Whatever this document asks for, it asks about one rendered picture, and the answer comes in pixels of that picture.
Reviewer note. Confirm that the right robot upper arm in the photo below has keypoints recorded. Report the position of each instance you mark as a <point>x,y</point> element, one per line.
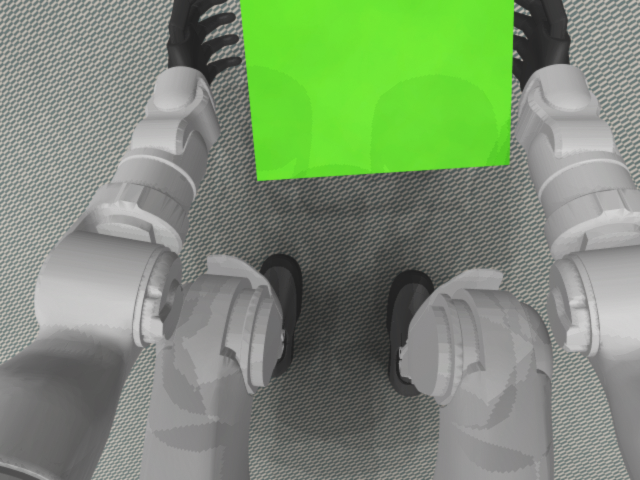
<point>593,308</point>

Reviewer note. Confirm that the left robot upper arm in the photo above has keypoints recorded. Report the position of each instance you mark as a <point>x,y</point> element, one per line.
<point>102,299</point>

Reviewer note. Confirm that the robot right thigh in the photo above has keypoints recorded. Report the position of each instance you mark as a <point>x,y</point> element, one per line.
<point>476,354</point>

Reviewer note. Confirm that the carton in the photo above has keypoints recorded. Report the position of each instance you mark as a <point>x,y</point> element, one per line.
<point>348,87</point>

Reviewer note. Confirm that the robot left shin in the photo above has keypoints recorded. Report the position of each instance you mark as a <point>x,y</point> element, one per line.
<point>234,266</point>

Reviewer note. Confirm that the robot right forearm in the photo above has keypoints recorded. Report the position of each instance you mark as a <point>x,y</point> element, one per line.
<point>582,182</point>

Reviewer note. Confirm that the left robot hand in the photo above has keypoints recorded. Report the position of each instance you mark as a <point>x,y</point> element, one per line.
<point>185,45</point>

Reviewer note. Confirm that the right robot hand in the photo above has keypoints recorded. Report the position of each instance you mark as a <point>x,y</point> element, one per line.
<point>548,40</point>

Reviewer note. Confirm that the robot left forearm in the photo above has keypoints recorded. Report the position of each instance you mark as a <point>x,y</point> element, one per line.
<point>158,178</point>

